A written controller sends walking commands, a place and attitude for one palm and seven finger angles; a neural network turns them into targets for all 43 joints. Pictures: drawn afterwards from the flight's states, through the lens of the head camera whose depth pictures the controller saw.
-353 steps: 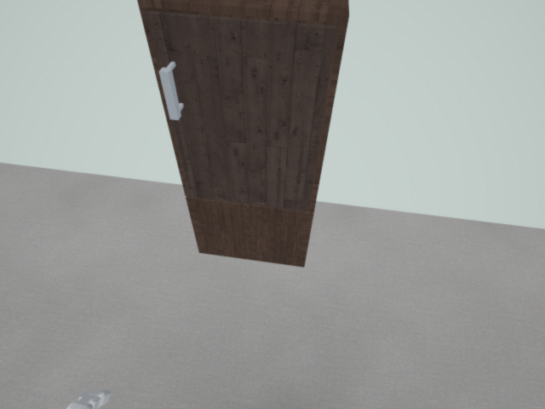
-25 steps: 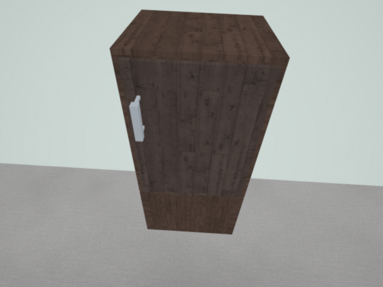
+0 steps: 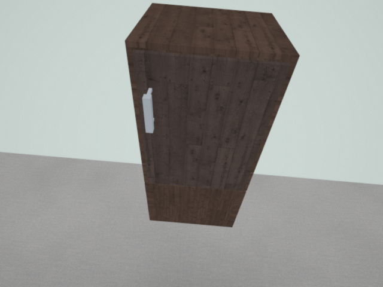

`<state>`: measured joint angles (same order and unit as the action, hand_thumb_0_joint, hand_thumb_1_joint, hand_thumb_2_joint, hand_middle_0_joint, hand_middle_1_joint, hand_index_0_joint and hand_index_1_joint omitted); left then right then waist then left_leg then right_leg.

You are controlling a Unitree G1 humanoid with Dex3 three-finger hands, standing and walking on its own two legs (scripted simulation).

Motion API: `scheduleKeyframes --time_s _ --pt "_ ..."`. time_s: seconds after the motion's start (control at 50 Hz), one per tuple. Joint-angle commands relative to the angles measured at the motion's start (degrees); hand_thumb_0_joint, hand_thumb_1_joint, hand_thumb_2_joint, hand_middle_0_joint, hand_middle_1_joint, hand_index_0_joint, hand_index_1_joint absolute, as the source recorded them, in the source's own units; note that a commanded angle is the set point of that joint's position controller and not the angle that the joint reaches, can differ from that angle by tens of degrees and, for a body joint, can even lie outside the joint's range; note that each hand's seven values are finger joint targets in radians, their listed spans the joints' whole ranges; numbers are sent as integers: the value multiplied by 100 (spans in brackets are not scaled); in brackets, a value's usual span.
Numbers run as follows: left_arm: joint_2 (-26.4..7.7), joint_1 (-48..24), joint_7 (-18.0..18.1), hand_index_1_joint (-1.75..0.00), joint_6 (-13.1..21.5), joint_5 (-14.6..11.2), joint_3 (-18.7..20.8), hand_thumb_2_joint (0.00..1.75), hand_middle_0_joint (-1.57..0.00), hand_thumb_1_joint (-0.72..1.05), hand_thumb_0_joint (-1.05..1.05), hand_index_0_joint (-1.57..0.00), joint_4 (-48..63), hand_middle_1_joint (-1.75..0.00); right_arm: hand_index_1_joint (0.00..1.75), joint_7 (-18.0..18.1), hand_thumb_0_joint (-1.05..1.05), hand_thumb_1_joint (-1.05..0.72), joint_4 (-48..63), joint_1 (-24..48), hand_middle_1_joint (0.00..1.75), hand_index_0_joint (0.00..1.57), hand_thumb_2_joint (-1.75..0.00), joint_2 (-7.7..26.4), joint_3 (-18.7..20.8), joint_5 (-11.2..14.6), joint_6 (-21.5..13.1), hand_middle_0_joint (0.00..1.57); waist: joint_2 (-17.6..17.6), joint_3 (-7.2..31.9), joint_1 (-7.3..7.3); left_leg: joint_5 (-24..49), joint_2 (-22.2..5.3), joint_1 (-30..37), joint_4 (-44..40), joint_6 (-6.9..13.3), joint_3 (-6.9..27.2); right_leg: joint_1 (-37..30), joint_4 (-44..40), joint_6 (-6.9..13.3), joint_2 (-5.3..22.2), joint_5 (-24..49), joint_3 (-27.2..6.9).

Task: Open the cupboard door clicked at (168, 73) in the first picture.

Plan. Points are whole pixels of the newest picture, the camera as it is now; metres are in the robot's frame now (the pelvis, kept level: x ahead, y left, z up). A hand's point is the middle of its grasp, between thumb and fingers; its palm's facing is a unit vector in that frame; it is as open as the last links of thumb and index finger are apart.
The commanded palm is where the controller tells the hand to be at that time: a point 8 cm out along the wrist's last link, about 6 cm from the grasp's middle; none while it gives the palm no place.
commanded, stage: shuffle to correct the standing spot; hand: left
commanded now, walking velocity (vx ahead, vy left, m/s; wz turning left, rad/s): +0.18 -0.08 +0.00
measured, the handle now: (149, 110) +0.60 +0.16 +0.04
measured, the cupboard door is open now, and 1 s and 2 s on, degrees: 0 0 0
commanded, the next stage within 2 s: come to a stop and stand still in 0.36 s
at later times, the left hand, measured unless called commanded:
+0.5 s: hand out of the picture -0.03 +0.16 -0.19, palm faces +0.10 -0.99 -0.10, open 7.4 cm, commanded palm none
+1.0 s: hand (128, 286) +0.17 +0.16 -0.16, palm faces -0.01 -0.97 -0.25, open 7.3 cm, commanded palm none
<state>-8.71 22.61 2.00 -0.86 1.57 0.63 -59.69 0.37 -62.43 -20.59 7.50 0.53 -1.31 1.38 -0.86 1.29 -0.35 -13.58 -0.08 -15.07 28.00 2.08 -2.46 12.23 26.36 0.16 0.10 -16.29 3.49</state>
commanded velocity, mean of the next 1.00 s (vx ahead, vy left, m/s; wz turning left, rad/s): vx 0.02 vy -0.03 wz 0.00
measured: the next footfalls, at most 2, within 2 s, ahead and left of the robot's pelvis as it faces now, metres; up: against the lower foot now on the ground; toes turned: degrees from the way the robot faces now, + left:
left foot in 0.50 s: +0.12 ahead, +0.12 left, +0.00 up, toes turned +7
right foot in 0.88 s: +0.15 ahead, -0.14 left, +0.00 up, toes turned -8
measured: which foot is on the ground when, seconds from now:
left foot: down 0.00-0.22, up 0.24-0.48, down 0.50-0.88, up 0.90-1.00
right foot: down 0.00-0.50, up 0.52-0.86, down 0.88-1.00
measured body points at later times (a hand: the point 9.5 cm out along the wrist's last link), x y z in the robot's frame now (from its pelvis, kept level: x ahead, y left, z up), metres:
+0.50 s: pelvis +0.05 +0.02 -0.01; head +0.04 +0.04 +0.44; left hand -0.04 +0.21 -0.18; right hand +0.06 -0.21 -0.15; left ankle +0.08 +0.11 -0.74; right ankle +0.01 -0.10 -0.74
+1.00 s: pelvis +0.07 -0.02 -0.01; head +0.11 -0.05 +0.44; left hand +0.18 +0.21 -0.14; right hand +0.06 -0.25 -0.18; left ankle +0.06 +0.10 -0.69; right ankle +0.11 -0.14 -0.74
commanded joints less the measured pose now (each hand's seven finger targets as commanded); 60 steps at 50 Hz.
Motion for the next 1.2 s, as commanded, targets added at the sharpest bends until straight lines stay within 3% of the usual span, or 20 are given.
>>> scheduleKeyframes --time_s 0.0,0.08,0.14,0.16,0.2,0.22,0.32,0.42,0.44,0.48,0.5,0.54,0.62,0.74,0.82,0.86,0.9,1.0,1.1,1.18 --pt "-253 565 -33 -30 29 44 117 90 -20 90 0 -20 115 -30 30 106 0 -90 281 -68 30 20 -90 859 234 -11 -52 20 643 -955 90 -2948 -846 -1015 -1676 168 1181 277 21 19 12 -1177 -13" --pt "28 920 -138 -30 -66 47 119 90 -20 90 0 -20 2 -30 30 177 0 -90 307 113 30 20 -90 1079 367 15 -73 20 1037 -676 194 -3085 -1300 -1107 -2081 356 1436 -211 961 67 -127 -517 377" --pt "71 1088 -146 -30 -16 41 155 90 -20 90 0 -20 -36 -30 30 186 0 -90 289 116 30 20 -90 950 365 -13 -72 20 535 -857 229 -2766 -1091 -1148 -1588 286 1116 -545 -68 151 -67 -503 298" --pt "-13 1213 -114 -30 22 42 180 90 -20 90 0 -20 -86 -30 30 180 0 -90 289 104 30 20 -90 786 341 1 -69 20 122 -1042 279 -2489 -818 -1411 -1005 180 838 -699 -605 262 165 -764 -101" --pt "-520 1460 23 -30 92 50 300 90 -20 90 0 -20 -151 -30 30 120 0 -90 488 256 30 20 -90 218 209 75 -95 20 -1519 -1177 341 -1441 56 -2329 1322 -90 -326 -692 -2093 947 1765 -2673 -2468" --pt "-530 1278 83 -30 165 -14 299 90 -20 90 0 -20 -136 -30 30 80 0 -90 541 450 30 20 -90 390 256 30 -83 20 -1244 -1157 287 -1292 -187 -2131 2203 -29 -30 -190 -2342 1086 1988 -2846 -2732" --pt "-384 558 52 -30 325 32 257 90 -20 90 0 -20 23 -30 30 -57 0 -90 478 250 30 20 -90 192 280 44 -151 20 -157 -932 -97 -715 -454 -1535 2346 -80 -174 115 -1811 1057 1411 -856 -1199" --pt "-390 609 -43 -30 224 33 247 90 -20 90 0 -20 -106 -30 30 20 0 -90 371 -174 30 20 -90 65 242 31 -304 20 -470 -814 -166 -217 -222 191 354 -124 -634 796 -1043 780 972 -1015 -623" --pt "-271 620 -71 -30 192 16 226 90 -20 90 0 -20 -96 -30 30 65 0 -90 243 -509 30 20 -90 230 244 26 -343 20 -111 -698 -260 -286 -311 783 9 -144 -448 1134 -494 651 751 -1039 -478" --pt "164 648 -134 -30 148 2 140 90 -20 90 0 -20 137 -30 30 190 0 -90 123 -1223 30 20 -90 1098 423 -29 -373 20 1820 -531 -376 -912 -2324 1378 -1583 594 2450 2296 1767 83 46 -1325 328" --pt "16 336 -154 -30 100 76 162 90 -20 90 0 -20 295 -30 30 248 0 -90 146 -1148 30 20 -90 1218 437 -31 -324 20 1183 -718 -370 -603 -2668 1053 -1797 908 2665 2348 2644 104 203 -1456 -55" --pt "-16 240 -135 -30 7 121 189 90 -20 90 0 -20 253 -30 30 281 0 -90 267 -556 30 20 -90 909 290 -35 -343 20 818 -874 -115 101 -2295 18 -1762 705 1944 1928 3205 32 439 -923 -383" --pt "58 180 -142 -30 -68 4 203 90 -20 90 0 -20 276 -30 30 320 0 -90 357 -41 30 20 -90 751 220 3 -377 20 545 -453 92 3211 -1802 129 -1108 645 489 1224 2508 -203 441 -303 -231" --pt "-128 -472 -92 -30 -126 -12 271 90 -20 90 0 -20 628 -30 30 292 0 -90 284 -152 30 20 -90 881 397 -15 -219 20 1175 -399 -109 3765 -1757 415 -664 628 289 879 1464 -175 252 -329 109" --pt "-420 -84 -61 -30 1 -1 353 90 -20 90 0 -20 614 -30 30 210 0 -90 365 36 30 20 -90 838 476 10 -121 20 566 -43 181 2078 -1286 105 286 132 47 -268 -203 -152 386 1395 44" --pt "-1142 -121 32 -30 103 23 446 90 -20 90 0 -20 650 -30 30 160 0 -90 543 -113 30 20 -90 195 385 99 -31 20 -1529 286 119 -1933 -164 -914 1923 -331 -373 -793 -362 608 2190 4598 -1512" --pt "-1003 -484 64 -30 127 2 404 90 -20 90 0 -20 751 -30 30 136 0 -90 546 73 30 20 -90 223 403 94 133 20 -1097 198 103 -1929 -266 -839 2998 -311 234 -104 -643 1006 2120 3302 -1317" --pt "-991 -918 93 -30 106 2 414 90 -20 90 0 -20 865 -30 30 31 0 -90 482 218 30 20 -90 482 403 39 166 20 -836 -49 75 -1230 -222 -1121 3186 -491 164 -224 -711 947 1820 2562 -1030" --pt "-1153 -861 88 -30 48 62 517 90 -20 90 0 -20 859 -30 30 -15 0 -90 689 445 30 20 -90 460 368 38 110 20 -745 -72 230 -1308 -198 -691 1898 -444 45 -78 -908 1039 1894 1274 -1311" --pt "-1068 -1099 35 -30 -38 -4 482 90 -20 90 0 -20 868 -30 30 20 0 -90 558 -225 30 20 -90 448 326 64 8 20 -521 21 -121 -171 -69 826 -200 -319 -162 773 -493 553 1398 139 -962"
